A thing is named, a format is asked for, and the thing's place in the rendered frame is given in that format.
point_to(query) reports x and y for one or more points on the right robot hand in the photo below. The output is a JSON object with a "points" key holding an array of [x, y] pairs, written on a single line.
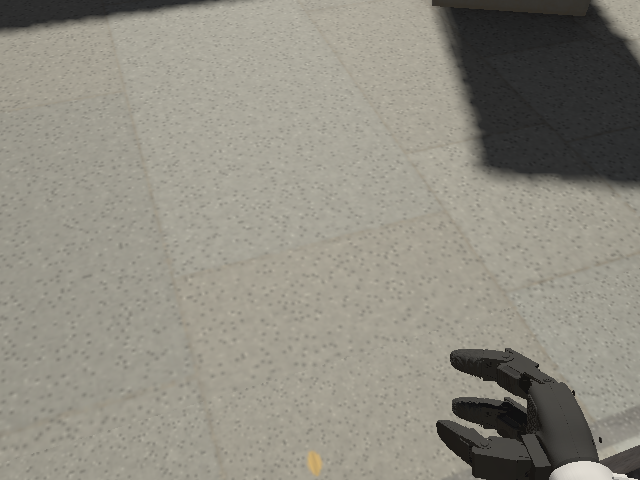
{"points": [[551, 432]]}

